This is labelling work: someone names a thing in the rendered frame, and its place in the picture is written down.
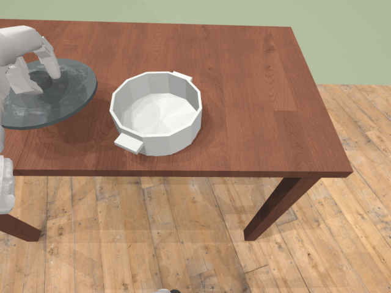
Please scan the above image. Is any pot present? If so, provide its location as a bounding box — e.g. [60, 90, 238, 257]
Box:
[109, 71, 202, 156]

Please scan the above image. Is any left robot hand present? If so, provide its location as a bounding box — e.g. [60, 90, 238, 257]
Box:
[0, 26, 61, 95]

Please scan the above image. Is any robot left upper arm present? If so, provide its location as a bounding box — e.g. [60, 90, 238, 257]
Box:
[0, 155, 15, 214]

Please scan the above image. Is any table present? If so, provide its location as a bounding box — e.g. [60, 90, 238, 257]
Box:
[0, 19, 354, 242]

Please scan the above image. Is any knob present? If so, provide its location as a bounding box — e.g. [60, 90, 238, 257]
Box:
[29, 71, 53, 91]

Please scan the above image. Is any lid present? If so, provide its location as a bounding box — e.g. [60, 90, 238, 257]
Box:
[2, 58, 98, 130]

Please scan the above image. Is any left robot forearm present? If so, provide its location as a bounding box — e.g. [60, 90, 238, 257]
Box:
[0, 33, 16, 154]

